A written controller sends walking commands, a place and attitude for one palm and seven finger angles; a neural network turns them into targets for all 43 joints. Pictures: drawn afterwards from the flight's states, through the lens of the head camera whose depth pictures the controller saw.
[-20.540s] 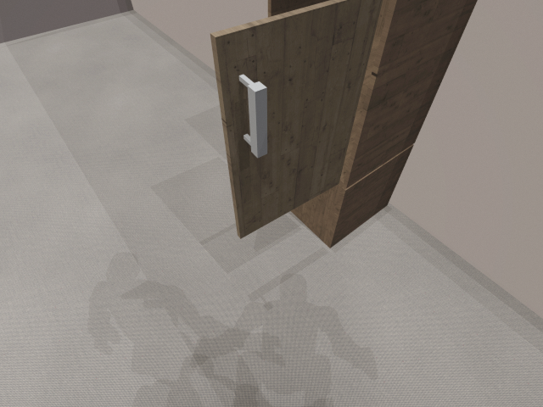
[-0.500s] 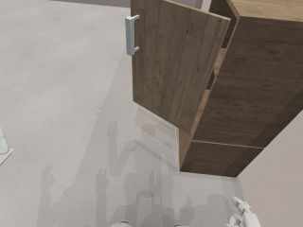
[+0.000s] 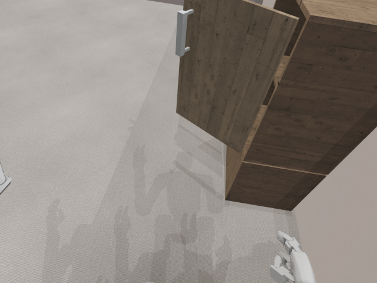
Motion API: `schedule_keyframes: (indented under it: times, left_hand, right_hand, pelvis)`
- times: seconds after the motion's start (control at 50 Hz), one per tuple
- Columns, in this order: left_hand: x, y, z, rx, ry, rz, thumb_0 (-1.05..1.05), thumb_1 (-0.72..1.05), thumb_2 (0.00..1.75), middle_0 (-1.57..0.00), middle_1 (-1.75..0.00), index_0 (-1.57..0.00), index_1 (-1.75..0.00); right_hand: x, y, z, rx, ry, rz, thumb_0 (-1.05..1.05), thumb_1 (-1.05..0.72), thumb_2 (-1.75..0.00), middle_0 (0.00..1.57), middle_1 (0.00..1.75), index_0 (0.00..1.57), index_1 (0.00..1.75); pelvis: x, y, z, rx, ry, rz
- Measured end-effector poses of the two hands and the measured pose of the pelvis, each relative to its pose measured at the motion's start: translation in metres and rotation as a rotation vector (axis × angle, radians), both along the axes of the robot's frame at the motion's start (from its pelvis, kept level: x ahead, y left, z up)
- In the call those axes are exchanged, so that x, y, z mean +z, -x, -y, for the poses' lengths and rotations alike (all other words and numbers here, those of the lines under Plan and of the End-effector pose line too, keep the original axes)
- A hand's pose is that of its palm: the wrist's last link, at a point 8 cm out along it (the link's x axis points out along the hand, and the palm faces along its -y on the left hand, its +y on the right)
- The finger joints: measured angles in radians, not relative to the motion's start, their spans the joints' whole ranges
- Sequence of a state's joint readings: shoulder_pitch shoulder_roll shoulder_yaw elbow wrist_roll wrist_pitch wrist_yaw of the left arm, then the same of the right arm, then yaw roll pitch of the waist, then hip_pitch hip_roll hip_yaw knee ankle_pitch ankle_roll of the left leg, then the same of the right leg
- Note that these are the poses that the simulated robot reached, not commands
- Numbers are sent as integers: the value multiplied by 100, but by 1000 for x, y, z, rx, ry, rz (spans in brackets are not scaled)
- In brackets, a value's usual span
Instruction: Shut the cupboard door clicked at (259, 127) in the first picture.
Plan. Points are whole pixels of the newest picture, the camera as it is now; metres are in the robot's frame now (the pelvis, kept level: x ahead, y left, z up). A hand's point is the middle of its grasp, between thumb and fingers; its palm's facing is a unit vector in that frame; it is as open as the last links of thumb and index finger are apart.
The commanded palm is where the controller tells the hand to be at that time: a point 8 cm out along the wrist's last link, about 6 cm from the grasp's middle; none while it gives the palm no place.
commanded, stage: stop stepping back and stand still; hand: left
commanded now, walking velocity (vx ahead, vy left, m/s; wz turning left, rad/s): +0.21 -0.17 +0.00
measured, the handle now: (185, 33) +0.92 +0.07 +0.10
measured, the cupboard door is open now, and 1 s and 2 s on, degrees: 58 58 58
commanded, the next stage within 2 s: let the arm hang, fingers relaxed in 1.12 s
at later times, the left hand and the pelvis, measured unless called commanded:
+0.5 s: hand out of the picture +0.17 +0.28 +0.18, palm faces +0.48 -0.82 -0.31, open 7.4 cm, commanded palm +0.12 +0.30 +0.19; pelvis -0.04 +0.01 -0.02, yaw -4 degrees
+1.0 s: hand (1, 186) +0.22 +0.31 +0.14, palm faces +0.46 -0.82 -0.34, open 7.4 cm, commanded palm +0.15 +0.33 +0.19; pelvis -0.02 +0.05 +0.00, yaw -6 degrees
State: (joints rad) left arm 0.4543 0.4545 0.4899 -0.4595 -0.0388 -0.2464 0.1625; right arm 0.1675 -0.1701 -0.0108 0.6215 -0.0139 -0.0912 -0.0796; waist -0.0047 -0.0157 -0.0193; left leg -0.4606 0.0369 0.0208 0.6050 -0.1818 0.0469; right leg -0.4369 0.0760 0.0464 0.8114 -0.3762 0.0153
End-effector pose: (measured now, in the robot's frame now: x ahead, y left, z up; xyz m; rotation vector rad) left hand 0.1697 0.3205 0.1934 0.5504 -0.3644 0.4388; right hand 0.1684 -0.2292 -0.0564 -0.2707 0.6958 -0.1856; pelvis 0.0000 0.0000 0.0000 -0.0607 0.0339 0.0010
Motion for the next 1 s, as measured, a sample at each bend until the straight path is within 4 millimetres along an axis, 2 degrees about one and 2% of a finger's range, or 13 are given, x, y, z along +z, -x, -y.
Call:
schedule_keyframes:
  times: [0.06,0.12,0.24,0.34,0.44,0.52,0.6,0.66,0.74,0.82,0.92,0.96,1.0]
  left_hand:
    - [-3,10,3,-19,34,-48,2,89,90,-21,-30,-21,-31]
    - [-6,21,20,-77,50,-66,2,89,90,-20,-30,-21,-31]
    - [-5,31,45,-155,58,-68,2,88,90,-21,-30,-22,-31]
    - [7,46,40,-144,16,-35,2,88,90,-21,-30,-22,-31]
    - [4,49,19,-83,37,50,1,88,90,-21,-30,-22,-31]
    - [-14,33,0,-42,106,71,1,88,90,-21,-30,-21,-31]
    - [-23,15,-1,-54,132,-17,2,89,90,-20,-30,-21,-31]
    - [-9,17,13,-118,73,-56,2,89,90,-20,-30,-21,-31]
    - [16,35,29,-199,-49,-83,2,89,90,-21,-30,-21,-31]
    - [25,43,12,-137,-88,-70,1,88,90,-21,-30,-22,-31]
    - [-7,19,-31,39,67,-83,1,88,90,-21,-30,-22,-31]
    - [-25,5,-36,63,143,-122,1,89,90,-21,-30,-21,-31]
    - [-35,-8,-29,34,189,-148,2,89,90,-20,-30,-21,-31]
  right_hand:
    - [1,23,-5,-12,-32,-2,1,-90,-90,21,30,21,30]
    - [0,46,-5,-21,-47,-4,1,-90,-90,21,30,21,30]
    - [-12,96,10,-71,-44,-54,1,-90,-90,21,30,21,30]
    - [-17,132,27,-167,-24,-76,1,-90,-90,21,30,21,30]
    - [-30,149,38,-213,25,-114,1,-90,-90,21,30,21,30]
    - [-37,144,32,-215,45,-135,1,-90,-90,20,30,20,30]
    - [-28,129,8,-182,3,-98,1,-90,-90,20,30,20,30]
    - [-18,117,-12,-127,-48,-61,1,-90,-90,20,30,20,30]
    - [-15,100,-28,-83,-105,-27,1,-90,-90,21,30,21,30]
    - [-21,86,-30,-88,-113,-50,1,-90,-90,21,30,21,30]
    - [-27,70,-28,-110,-79,-63,1,-90,-90,21,30,21,30]
    - [-23,66,-27,-111,-65,-53,1,-90,-90,21,30,21,30]
    - [-16,63,-28,-106,-49,-35,1,-90,-90,21,30,21,30]
  pelvis:
    - [4,11,-2,-38,13,-17]
    - [3,23,0,-68,-5,-29]
    - [1,52,7,-68,-18,2]
    - [-1,52,7,-79,-24,51]
    - [-9,40,-4,-73,-13,86]
    - [-16,35,-17,-65,-14,101]
    - [-9,46,-22,-78,-32,82]
    - [1,53,-21,-87,-40,59]
    - [4,50,-22,-84,-36,39]
    - [4,30,-28,-113,-36,33]
    - [2,15,-40,-107,-42,49]
    - [3,15,-44,-110,-47,50]
    - [4,18,-45,-108,-52,48]
